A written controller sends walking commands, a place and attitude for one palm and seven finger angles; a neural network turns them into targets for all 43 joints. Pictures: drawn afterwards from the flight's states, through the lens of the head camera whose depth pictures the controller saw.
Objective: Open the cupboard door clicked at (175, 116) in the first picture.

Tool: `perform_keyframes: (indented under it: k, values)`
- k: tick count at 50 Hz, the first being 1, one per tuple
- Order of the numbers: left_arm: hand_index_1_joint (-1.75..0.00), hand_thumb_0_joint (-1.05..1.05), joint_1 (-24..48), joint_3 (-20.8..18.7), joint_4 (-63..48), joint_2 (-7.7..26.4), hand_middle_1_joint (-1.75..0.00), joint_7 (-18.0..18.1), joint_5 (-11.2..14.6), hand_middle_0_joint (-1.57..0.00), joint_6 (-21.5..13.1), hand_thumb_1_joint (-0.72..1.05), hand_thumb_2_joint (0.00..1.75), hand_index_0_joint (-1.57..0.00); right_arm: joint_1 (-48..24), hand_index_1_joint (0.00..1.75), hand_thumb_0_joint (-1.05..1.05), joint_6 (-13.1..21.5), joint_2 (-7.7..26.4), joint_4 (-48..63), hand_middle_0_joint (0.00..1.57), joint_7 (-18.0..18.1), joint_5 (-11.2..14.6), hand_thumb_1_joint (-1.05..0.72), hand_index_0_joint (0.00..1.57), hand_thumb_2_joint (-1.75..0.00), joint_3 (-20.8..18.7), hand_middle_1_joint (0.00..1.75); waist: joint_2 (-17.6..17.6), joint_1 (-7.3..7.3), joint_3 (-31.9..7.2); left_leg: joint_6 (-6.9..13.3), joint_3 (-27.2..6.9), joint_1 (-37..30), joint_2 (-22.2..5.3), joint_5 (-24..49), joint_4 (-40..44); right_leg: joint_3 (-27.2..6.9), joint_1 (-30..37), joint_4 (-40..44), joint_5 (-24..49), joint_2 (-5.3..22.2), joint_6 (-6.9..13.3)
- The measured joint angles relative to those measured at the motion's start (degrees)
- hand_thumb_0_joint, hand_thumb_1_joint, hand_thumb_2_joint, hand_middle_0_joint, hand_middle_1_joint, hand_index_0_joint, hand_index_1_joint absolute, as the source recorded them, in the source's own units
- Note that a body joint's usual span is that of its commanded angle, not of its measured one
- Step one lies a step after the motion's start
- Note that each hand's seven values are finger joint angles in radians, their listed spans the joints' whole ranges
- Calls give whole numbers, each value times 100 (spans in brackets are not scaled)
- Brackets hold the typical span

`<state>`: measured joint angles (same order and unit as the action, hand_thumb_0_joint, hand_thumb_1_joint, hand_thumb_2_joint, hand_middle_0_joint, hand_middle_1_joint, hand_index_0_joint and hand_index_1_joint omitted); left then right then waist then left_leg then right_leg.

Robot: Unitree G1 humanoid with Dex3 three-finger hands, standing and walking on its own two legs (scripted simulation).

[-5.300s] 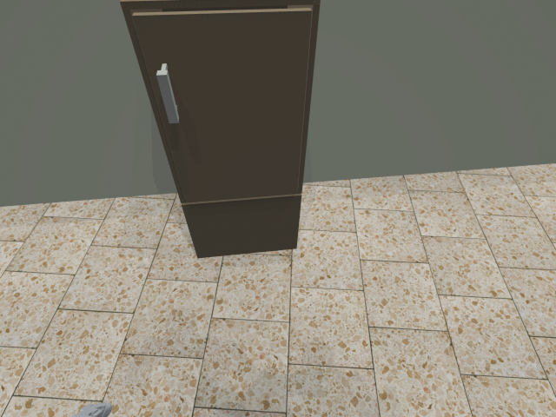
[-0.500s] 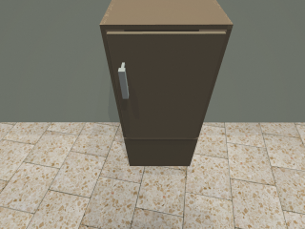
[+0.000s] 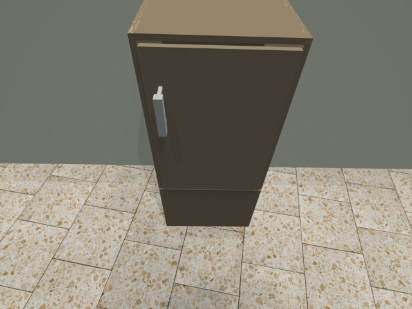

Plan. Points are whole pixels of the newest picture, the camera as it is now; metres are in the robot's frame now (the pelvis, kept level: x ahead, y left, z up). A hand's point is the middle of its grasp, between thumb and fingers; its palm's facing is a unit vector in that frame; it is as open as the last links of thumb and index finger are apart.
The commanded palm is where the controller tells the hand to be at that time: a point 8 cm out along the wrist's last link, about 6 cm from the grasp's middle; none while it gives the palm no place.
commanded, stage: shuffle to correct the standing spot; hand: left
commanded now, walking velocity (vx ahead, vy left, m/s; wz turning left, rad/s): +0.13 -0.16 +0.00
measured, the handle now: (161, 111) +0.59 +0.16 +0.04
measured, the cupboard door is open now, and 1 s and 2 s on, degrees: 0 0 0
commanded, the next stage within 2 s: come to a stop and stand still in 0.12 s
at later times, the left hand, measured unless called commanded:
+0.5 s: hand out of the picture +0.00 +0.11 -0.19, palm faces +0.08 -0.99 -0.14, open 7.4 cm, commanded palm none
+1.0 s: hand out of the picture +0.08 +0.12 -0.17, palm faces +0.07 -0.97 -0.21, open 7.3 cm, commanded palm none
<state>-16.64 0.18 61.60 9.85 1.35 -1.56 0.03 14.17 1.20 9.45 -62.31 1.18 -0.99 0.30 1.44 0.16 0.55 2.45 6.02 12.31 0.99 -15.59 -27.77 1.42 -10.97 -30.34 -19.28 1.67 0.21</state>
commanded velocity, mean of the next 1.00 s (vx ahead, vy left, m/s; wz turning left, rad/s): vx -0.02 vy -0.01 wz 0.03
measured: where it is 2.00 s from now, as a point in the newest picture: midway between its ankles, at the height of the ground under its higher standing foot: outside the picture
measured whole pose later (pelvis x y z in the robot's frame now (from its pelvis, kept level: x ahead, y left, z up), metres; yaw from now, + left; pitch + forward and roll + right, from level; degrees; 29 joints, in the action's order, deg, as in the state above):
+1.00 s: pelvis +0.04 -0.06 +0.00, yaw +2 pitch +0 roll +1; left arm -13.5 -0.8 58.8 10.2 1.9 -0.8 -0.1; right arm 14.4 -0.4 9.2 -62.7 1.5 -0.7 -0.1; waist 1.3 0.5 1.3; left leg -0.9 2.3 13.1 -1.3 -13.1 -26.7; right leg 5.6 -9.9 -28.1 -17.9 -0.3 2.9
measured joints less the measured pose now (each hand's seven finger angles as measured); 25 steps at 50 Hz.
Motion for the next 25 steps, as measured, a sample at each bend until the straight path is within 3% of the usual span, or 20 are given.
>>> perform_keyframes:
  k: [5, 8, 11, 14, 17, 21, 25]
  values:
    - [-30, 0, -156, -77, -41, -17, -30, -95, -51, -20, 79, 91, 90, -20, 160, 30, 0, -31, -45, 92, 20, 32, -32, -91, 20, -89, -85, 30, 1, -16, 10, -85, 70, 128, -93, -199, -246, 86, -250, -367, -197, -3, 128]
    - [-30, 0, -223, -109, -55, -80, -30, -111, -54, -20, 23, 91, 90, -20, 316, 30, 0, -49, -12, 58, 20, 43, -22, -91, 20, -89, -122, 30, -186, -57, 3, -140, -91, 262, -277, -384, -529, 254, -150, -249, -253, -179, 172]
    - [-30, 0, -336, -134, -111, -105, -30, -47, -49, -20, -148, 91, 90, -20, 383, 30, 0, -133, -37, -26, 20, 29, -6, -91, 20, -89, -127, 30, -145, 9, 2, -64, -209, 742, -284, -1213, -1759, 400, -34, -115, -301, -240, 316]
    - [-30, 0, -479, -118, -73, -183, -30, 33, -54, -20, -236, 91, 90, -20, 250, 30, 0, -167, -47, -28, 20, -4, 5, -91, 20, -89, -154, 30, -69, 91, 84, -71, -188, 1211, -251, -1376, -2744, 456, 179, 142, -248, -254, 360]
    - [-30, 0, -614, -58, 59, -282, -30, 77, -44, -20, -227, 91, 90, -20, -26, 30, 1, -148, -58, 58, 20, -7, 40, -91, 19, -89, -136, 29, -21, 126, 171, -146, -108, 1275, -242, -967, -2196, 448, 359, 348, -213, -272, 337]
    - [-30, 0, -755, 19, 203, -387, -30, 79, 28, -20, -145, 91, 90, -20, -366, 30, 1, -7, -39, 187, 20, 39, 78, -93, 19, -89, -83, 29, -26, 147, 268, -111, -104, 774, -227, 357, -667, 386, 424, 65, -463, -349, 263]
    - [-30, 1, -560, -2, 188, -336, -30, 148, 77, -20, 26, 91, 90, -20, -562, 30, 0, 43, -163, 307, 20, 103, 108, -92, 19, -89, -35, 29, 183, 231, 283, -10, 39, 586, -87, -32, -559, 264, 165, -592, -772, -136, 38]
